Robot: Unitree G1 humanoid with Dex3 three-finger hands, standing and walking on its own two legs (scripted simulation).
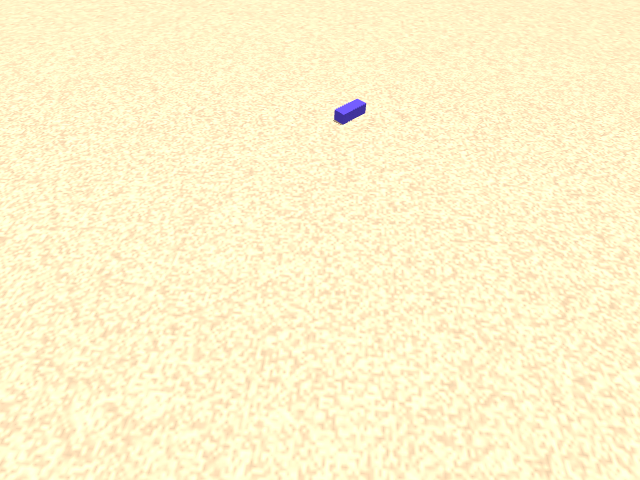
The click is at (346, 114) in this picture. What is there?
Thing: lying carton
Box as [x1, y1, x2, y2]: [334, 99, 365, 123]
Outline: 365,103 358,99 355,99 335,109 334,119 341,123 344,123 364,112
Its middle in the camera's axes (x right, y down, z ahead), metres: +0.18 -0.75 +2.29
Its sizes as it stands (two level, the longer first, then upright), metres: 0.187 0.072 0.063
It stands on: the floor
